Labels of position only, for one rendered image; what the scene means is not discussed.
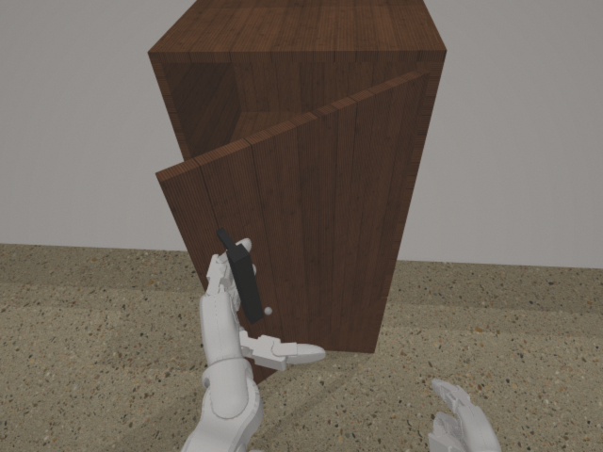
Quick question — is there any cupboard door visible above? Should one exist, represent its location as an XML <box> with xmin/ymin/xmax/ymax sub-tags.
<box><xmin>155</xmin><ymin>68</ymin><xmax>431</xmax><ymax>385</ymax></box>

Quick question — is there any robot left hand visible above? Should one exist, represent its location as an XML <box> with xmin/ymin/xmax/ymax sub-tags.
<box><xmin>200</xmin><ymin>238</ymin><xmax>326</xmax><ymax>371</ymax></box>

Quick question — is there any left robot forearm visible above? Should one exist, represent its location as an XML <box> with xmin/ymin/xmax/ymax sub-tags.
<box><xmin>180</xmin><ymin>358</ymin><xmax>264</xmax><ymax>452</ymax></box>

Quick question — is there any handle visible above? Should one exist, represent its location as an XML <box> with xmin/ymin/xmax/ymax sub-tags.
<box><xmin>216</xmin><ymin>227</ymin><xmax>264</xmax><ymax>324</ymax></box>

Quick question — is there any robot right hand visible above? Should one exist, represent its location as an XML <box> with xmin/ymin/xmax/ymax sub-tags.
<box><xmin>428</xmin><ymin>379</ymin><xmax>502</xmax><ymax>452</ymax></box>

